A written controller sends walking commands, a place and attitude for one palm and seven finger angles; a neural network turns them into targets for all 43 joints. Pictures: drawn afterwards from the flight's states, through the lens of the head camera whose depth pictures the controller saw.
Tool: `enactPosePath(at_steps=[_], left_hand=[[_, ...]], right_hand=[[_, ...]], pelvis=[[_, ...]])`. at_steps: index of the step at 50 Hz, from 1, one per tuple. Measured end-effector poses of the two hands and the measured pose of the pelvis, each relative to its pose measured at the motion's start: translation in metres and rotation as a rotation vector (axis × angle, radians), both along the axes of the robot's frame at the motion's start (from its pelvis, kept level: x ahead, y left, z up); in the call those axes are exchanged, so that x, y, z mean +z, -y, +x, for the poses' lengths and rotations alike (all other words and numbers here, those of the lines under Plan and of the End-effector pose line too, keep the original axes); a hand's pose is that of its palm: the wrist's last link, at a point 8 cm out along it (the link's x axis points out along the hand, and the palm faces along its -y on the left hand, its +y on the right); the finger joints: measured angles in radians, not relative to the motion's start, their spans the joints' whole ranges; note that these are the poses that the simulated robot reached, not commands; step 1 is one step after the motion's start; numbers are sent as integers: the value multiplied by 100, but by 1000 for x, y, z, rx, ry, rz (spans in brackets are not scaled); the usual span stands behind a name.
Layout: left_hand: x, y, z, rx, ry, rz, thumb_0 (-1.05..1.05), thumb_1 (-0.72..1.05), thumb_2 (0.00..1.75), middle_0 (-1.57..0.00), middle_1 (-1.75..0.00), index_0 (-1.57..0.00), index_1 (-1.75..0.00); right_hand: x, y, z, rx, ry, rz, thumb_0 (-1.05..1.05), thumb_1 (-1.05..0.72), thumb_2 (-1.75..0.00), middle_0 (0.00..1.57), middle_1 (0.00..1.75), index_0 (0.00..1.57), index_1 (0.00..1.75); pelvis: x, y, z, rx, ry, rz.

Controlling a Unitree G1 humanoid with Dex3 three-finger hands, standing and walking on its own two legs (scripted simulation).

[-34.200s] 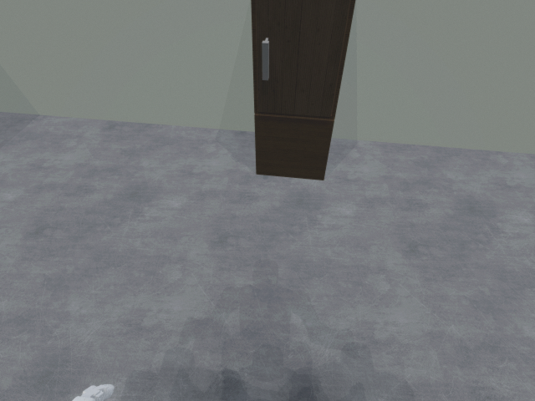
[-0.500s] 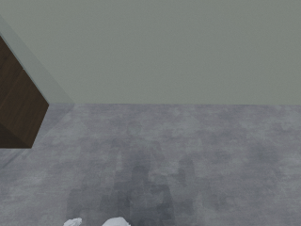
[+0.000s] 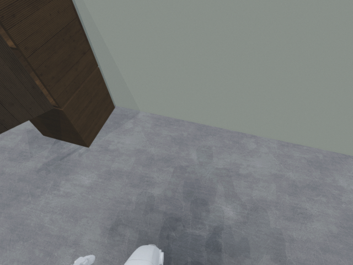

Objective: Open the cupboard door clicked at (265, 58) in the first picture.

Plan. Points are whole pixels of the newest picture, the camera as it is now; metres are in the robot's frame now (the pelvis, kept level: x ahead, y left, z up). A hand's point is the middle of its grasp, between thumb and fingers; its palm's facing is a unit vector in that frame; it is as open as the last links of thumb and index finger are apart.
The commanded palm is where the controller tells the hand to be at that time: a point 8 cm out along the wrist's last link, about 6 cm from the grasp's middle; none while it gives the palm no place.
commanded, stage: turn to face it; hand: left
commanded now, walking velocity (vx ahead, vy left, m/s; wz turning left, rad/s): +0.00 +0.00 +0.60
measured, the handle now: out of the picture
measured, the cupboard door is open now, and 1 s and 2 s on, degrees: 55 55 55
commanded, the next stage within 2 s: take the last steps up to it in 1.00 s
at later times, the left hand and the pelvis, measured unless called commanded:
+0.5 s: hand out of the picture +0.05 +0.24 -0.16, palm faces +0.32 -0.91 -0.27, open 7.4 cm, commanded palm none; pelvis +0.01 -0.01 +0.00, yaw +18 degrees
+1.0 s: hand out of the picture -0.06 +0.18 -0.19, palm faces +0.57 -0.79 -0.20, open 7.4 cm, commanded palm none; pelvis +0.02 -0.01 -0.01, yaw +33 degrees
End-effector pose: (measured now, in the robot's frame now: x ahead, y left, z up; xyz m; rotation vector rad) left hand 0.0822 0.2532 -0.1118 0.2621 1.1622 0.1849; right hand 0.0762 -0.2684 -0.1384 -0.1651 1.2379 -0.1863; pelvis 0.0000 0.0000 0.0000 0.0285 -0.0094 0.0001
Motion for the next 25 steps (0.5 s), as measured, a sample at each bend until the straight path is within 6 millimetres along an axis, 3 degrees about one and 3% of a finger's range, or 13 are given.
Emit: enactPosePath(at_steps=[7, 11, 14, 20, 25], left_hand=[[-16, 8, -39, 112, -40, -73, 1, 90, 90, -20, -30, -20, -30], [-38, -5, -64, 196, -63, -108, 1, 90, 90, -20, -30, -20, -30], [-46, -16, -76, 244, -103, -103, 1, 90, 90, -20, -30, -20, -30], [-27, -28, -71, 300, -58, -71, 1, 90, 90, -20, -30, -20, -30], [-11, -23, -56, 323, 15, -30, 1, 90, 90, -20, -30, -20, -30]], right_hand=[[15, -13, 42, 129, 14, -20, 1, -91, -90, 20, 30, 20, 30], [13, -33, 74, 222, 67, -49, 1, -91, -90, 20, 30, 20, 30], [16, -46, 85, 275, 91, -62, 1, -91, -90, 20, 30, 20, 30], [21, -53, 86, 332, 56, -61, 0, -91, -90, 20, 30, 21, 30], [12, -43, 85, 359, 14, -34, 1, -91, -90, 20, 30, 21, 30]], pelvis=[[3, 0, 4, 100, -7, 6], [-12, -11, 6, 158, -11, -21], [-13, -13, 4, 188, -10, -17], [-1, -7, 7, 255, -17, -43], [0, 7, 12, 309, -15, -46]])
